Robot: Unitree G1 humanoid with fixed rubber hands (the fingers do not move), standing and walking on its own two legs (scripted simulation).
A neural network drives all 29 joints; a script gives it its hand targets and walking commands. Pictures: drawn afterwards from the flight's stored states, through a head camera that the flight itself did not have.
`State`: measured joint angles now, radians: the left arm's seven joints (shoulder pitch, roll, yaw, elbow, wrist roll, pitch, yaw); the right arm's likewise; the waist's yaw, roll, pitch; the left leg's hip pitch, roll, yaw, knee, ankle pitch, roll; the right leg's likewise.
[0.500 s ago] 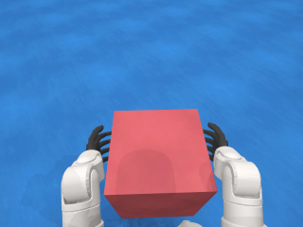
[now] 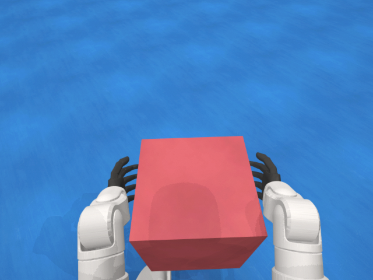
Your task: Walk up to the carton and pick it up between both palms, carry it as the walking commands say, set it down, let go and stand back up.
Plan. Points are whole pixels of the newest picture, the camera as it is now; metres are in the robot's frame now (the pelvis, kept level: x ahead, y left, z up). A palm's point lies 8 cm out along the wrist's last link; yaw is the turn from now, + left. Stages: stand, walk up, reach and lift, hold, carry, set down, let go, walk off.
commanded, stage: carry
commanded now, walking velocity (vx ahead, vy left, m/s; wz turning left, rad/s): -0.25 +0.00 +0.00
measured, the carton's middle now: (194, 208) +0.27 +0.01 +0.00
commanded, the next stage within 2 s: none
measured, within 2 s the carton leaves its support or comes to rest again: neither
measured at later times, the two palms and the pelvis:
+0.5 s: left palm out of the picture +0.10 +0.20 +0.09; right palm (273, 277) +0.12 -0.10 +0.11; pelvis -0.16 +0.03 +0.02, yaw +1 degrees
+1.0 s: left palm out of the picture -0.09 +0.17 +0.08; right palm out of the picture -0.10 -0.13 +0.10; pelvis -0.36 +0.03 +0.01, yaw +0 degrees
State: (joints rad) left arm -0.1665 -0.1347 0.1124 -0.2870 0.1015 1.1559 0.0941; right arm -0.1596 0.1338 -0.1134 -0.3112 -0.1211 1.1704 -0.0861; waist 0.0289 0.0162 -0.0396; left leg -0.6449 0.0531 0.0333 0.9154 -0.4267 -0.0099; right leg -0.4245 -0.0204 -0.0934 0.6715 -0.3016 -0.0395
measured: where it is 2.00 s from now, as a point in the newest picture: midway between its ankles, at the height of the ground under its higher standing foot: outside the picture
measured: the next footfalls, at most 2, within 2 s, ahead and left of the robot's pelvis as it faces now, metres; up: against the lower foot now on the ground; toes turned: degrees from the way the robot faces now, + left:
left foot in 0.26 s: -0.08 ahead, +0.13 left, +0.00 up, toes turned +5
right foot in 0.64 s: -0.22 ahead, -0.11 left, +0.00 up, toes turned -5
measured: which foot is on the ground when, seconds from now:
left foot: up 0.00-0.24, down 0.26-0.64, up 0.66-0.94, down 0.96-1.00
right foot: down 0.00-0.26, up 0.28-0.62, down 0.64-0.98, up 1.00-1.00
